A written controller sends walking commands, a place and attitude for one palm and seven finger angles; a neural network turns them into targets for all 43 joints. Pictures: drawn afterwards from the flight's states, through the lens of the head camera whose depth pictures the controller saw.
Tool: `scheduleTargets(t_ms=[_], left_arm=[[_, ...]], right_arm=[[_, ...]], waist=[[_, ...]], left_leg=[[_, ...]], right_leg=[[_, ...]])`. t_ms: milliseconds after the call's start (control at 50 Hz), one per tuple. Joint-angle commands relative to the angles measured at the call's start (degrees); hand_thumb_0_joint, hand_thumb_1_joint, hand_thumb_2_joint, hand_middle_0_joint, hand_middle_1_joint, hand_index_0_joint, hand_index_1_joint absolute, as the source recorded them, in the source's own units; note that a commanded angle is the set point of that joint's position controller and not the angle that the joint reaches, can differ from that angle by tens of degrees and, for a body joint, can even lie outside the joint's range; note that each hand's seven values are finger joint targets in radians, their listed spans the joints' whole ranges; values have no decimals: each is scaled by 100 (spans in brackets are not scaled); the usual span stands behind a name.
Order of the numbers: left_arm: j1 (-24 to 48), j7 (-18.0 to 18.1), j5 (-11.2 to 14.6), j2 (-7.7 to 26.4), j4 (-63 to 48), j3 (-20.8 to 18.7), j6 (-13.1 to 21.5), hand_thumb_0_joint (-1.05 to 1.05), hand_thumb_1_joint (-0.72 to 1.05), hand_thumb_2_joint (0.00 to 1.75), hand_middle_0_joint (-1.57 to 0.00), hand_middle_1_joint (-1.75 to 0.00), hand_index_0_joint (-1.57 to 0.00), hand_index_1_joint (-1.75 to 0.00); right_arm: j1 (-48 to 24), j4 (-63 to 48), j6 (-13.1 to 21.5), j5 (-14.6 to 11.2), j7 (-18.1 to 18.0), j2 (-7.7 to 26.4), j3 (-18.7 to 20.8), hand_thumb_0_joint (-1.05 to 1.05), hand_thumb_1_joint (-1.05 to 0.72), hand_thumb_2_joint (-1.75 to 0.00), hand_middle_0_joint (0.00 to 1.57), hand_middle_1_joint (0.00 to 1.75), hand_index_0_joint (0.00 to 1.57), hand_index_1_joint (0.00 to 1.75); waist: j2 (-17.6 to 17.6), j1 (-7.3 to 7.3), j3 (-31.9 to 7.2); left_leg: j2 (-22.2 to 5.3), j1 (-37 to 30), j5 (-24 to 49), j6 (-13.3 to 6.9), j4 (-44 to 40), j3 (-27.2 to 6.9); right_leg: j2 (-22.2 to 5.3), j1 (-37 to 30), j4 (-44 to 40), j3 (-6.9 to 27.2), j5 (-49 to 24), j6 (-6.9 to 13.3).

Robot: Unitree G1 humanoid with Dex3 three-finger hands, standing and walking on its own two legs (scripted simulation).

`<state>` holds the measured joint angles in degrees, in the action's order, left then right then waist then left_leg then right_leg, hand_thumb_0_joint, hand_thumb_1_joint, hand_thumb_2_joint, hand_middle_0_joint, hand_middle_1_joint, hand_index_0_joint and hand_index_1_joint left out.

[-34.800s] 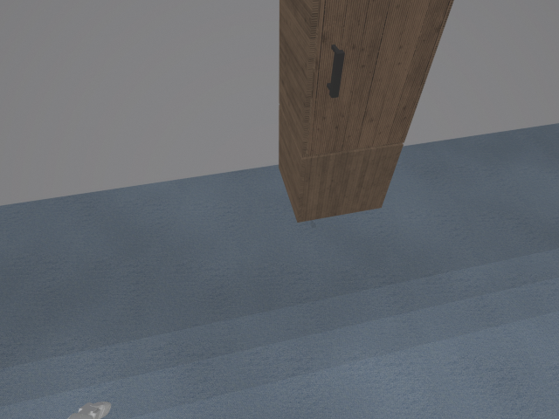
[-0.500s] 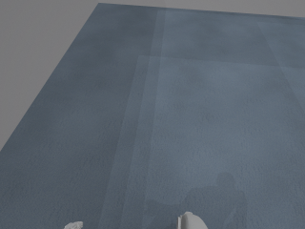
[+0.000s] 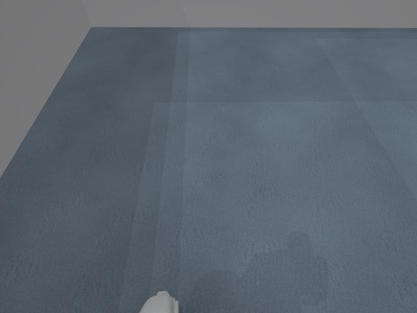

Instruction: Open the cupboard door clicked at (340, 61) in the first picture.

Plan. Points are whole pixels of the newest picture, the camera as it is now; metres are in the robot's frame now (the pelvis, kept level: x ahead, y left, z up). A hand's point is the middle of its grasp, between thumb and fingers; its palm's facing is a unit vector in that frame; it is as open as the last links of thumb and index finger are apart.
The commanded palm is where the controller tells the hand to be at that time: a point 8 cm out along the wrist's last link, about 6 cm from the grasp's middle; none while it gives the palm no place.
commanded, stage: walk to a spot facing it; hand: left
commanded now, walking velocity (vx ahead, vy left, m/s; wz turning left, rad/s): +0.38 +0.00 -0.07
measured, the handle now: out of the picture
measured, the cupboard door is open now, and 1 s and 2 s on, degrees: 42 42 42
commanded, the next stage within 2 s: turn to face it in 0.24 s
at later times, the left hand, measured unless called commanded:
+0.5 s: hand (142, 237) +0.32 +0.19 -0.17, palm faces -0.08 -0.97 -0.24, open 7.3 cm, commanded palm none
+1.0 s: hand (135, 219) +0.37 +0.22 -0.18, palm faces +0.26 -0.94 -0.23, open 7.4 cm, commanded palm none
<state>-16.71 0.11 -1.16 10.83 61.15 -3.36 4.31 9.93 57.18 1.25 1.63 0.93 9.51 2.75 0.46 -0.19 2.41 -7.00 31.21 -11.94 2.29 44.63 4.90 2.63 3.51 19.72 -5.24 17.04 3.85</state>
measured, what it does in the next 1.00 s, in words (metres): walks ahead: left foot, then right foot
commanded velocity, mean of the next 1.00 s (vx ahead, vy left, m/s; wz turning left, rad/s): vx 0.09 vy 0.00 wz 0.32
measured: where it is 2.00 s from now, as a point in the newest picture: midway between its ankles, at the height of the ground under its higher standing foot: (222, 274)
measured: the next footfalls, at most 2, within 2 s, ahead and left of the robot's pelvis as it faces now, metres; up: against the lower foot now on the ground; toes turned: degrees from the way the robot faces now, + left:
left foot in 0.12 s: +0.22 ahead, +0.13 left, +0.00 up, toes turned +7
right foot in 0.50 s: +0.34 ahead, -0.14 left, +0.00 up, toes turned -11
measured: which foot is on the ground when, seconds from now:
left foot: up 0.00-0.10, down 0.12-0.52, up 0.54-0.80, down 0.82-1.00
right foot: down 0.00-0.14, up 0.16-0.48, down 0.50-0.82, up 0.84-1.00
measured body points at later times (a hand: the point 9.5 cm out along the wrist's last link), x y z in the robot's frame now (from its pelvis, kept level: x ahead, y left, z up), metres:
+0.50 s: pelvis +0.23 +0.00 -0.01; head +0.25 -0.01 +0.44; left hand +0.32 +0.24 -0.15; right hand +0.15 -0.22 -0.17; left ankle +0.18 +0.13 -0.74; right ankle +0.30 -0.13 -0.74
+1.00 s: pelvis +0.32 +0.00 -0.01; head +0.36 +0.03 +0.44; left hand +0.36 +0.27 -0.16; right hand +0.46 -0.23 -0.14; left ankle +0.32 +0.10 -0.74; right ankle +0.31 -0.15 -0.67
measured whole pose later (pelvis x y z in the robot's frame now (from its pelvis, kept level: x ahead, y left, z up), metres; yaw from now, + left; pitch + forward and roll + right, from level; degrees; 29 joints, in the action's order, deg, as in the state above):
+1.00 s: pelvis +0.32 +0.00 -0.01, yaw +14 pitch +3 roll -1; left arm -7.1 0.9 -1.3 13.2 54.4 -4.3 -2.5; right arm 10.7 52.6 0.0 1.9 -0.9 12.0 2.9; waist -1.6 -0.9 2.9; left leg -0.8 21.0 -14.7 -2.1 32.8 3.5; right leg -4.4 28.8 63.5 -2.2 25.1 -5.0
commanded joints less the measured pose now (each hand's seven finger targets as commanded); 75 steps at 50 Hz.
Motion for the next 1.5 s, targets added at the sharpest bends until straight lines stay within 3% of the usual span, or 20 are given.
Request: scheduleTargets(t_ms=[0, 60, 80, 100, 120, 180, 280, 440, 500, 520, 620, 740, 760, 800, 920, 1120, 1160, 1180, 1260, 1480], left_arm=[[-471, 25, 7, 704, -24, -107, 93, 0, 90, 90, -20, -30, -20, -30], [-369, 34, 40, 709, 1, -109, 70, 0, 90, 90, -20, -30, -20, -30], [-413, 15, 52, 570, -68, -93, 56, 0, 90, 90, -20, -30, -20, -30], [-713, -37, 111, 304, -202, -40, 48, 0, 90, 90, -20, -30, -20, -30], [-275, -17, 55, 378, -403, -39, 90, 0, 90, 90, -20, -30, -20, -30], [116, -96, -42, 258, -375, -72, -68, 0, 90, 90, -20, -30, -20, -30], [-188, -179, -50, -82, -317, -65, -323, 0, 90, 90, -20, -30, -20, -30], [1, -87, -42, 234, -272, -13, -209, 0, 90, 90, -20, -30, -20, -30], [-752, 45, -16, 1325, -113, -196, -150, 0, 90, 90, -20, -30, -20, -30], [-662, 102, 0, 1232, -149, -227, -130, 0, 90, 90, -20, -30, -20, -30], [449, 206, -30, 796, -584, -148, -251, 0, 90, 90, -20, -30, -20, -30], [718, 148, -9, 883, -836, -258, -351, 0, 90, 90, -20, -30, -20, -30], [730, 132, 25, 825, -902, -251, -395, 0, 90, 90, -20, -30, -20, -30], [1047, 114, 58, 372, -1353, -129, -497, 0, 90, 90, -20, -30, -20, -30], [1005, 61, 14, 469, -1149, -171, -518, 0, 90, 90, -20, -30, -20, -30], [298, 86, 54, 689, -1251, -173, -470, 0, 90, 90, -20, -30, -20, -30], [-28, 173, -81, 1561, -1257, -335, -368, 0, 90, 90, -20, -30, -20, -30], [60, 181, -43, 1676, -1351, -289, -402, 0, 90, 90, -20, -30, -20, -30], [538, 190, 16, 884, -1416, -93, -305, 0, 90, 90, -20, -30, -20, -30], [-149, 185, -65, 1196, -1085, -255, -341, 0, 90, 90, -20, -30, -20, -30]], right_arm=[[-408, -440, 168, -46, 68, 323, 71, 0, -90, -90, 20, 30, 20, 30], [575, -78, 238, 7, -39, 574, 124, 0, -90, -90, 20, 30, 20, 30], [1403, 162, 257, 61, -92, 974, 224, 0, -90, -90, 20, 30, 20, 30], [2161, 297, 274, 150, -152, 1598, 359, 0, -90, -90, 20, 30, 20, 30], [2222, 310, 188, 72, -166, 1611, 321, 0, -90, -90, 20, 30, 20, 30], [930, -52, 254, 42, -195, 862, 144, 0, -90, -90, 20, 30, 20, 30], [799, 40, 341, -5, -205, 746, 83, 0, -90, -90, 20, 30, 20, 30], [1165, 345, 165, -55, -197, 610, -11, 0, -90, -90, 20, 30, 20, 30], [1383, 211, 25, -103, -143, 246, -32, 0, -90, -90, 20, 30, 20, 30], [1121, 127, -24, -124, -193, 258, -13, 0, -90, -90, 20, 30, 20, 30], [913, 119, -218, -111, -92, 110, -9, 0, -90, -90, 20, 30, 20, 30], [980, -141, -270, -41, 3, 257, 64, 0, -90, -90, 20, 30, 20, 30], [1176, -152, -242, -30, 17, 498, 125, 0, -90, -90, 20, 30, 20, 30], [1656, -267, -199, 56, -98, 1581, 378, 0, -90, -90, 20, 30, 20, 30], [646, -603, -63, 2, -245, 1283, 280, 0, -90, -90, 20, 30, 20, 30], [-198, -962, -283, -40, -130, 1505, 422, 0, -90, -90, 20, 30, 20, 30], [-215, -1177, -293, -127, -57, 866, 323, 0, -90, -90, 20, 30, 20, 30], [-289, -1237, -325, -77, -26, 1044, 366, 0, -90, -90, 20, 30, 20, 30], [-221, -852, -455, -67, 37, 870, 298, 0, -90, -90, 20, 30, 20, 30], [-906, -997, -400, -121, 82, 632, 126, 0, -90, -90, 20, 30, 20, 30]], waist=[[-597, 99, 260], [-369, -455, -124], [300, -749, -634], [1639, -854, -1316], [1194, -856, -1165], [562, -257, 218], [730, 124, -20], [283, 203, -169], [-1429, 446, -656], [-1958, 546, -885], [-976, 34, -512], [-718, -171, -277], [-157, -297, -404], [2112, -666, -613], [735, -135, -731], [743, 173, -666], [-1895, 331, -593], [-1570, 332, -480], [-1278, -77, -378], [-1339, 285, -427]], left_leg=[[147, -101, -3, -126, -713, 71], [538, -2031, 282, -324, -1545, 355], [-86, -3475, 407, -627, -1657, -483], [-1770, -4639, 412, -1374, -2158, -2628], [-2226, -4055, -27, -1677, -2750, -3292], [-1736, -1899, -1504, -1171, -3452, -2258], [-1044, -1617, 107, -863, -3517, -221], [-453, -1262, 603, -666, -2280, -68], [561, -84, -2606, -70, 362, 381], [394, 149, -2686, -59, 1436, -30], [103, -402, -1669, 43, 1278, -90], [396, -1433, -345, 12, -928, 473], [293, -2008, 235, -55, -1536, 230], [-1937, -2407, 2395, -1431, -2627, -3109], [-884, -2386, 2859, -1078, -2260, -1714], [-294, -1209, 1234, -824, -1816, -1916], [1106, 491, -1870, 3, 278, -513], [935, 275, -2455, -21, 1598, -700], [552, 372, -1221, 174, 2654, -576], [591, -653, -1387, 26, -256, 167]], right_leg=[[-1709, -245, -510, 1119, -2498, 617], [-1347, 292, 991, 623, -3749, 318], [-955, 1315, 2303, 465, -2880, 78], [-207, 2671, 4393, -77, 269, -165], [-177, 3031, 5426, 429, 1520, -79], [-867, 3424, 5757, 746, 375, -174], [-921, 2697, 4027, 358, -369, -362], [-575, 433, 1014, -187, -1246, -457], [-2975, -791, 31, 1717, -2531, 505], [-3080, -811, -2, 1943, -3403, 789], [-2558, 570, 88, 73, -2964, 349], [-2297, 1172, 824, -641, -1359, -109], [-2161, 1498, 1429, -753, -872, -305], [-896, 3084, 3944, -342, 2460, -858], [-804, 3161, 4630, 525, 653, -885], [-309, 727, 908, 167, -237, -739], [-2634, -319, -536, 2508, -870, 103], [-3247, 470, -527, 2548, -1240, 559], [-2019, 287, 196, 679, -3446, 157], [-2406, -273, 664, -1, -4008, 233]])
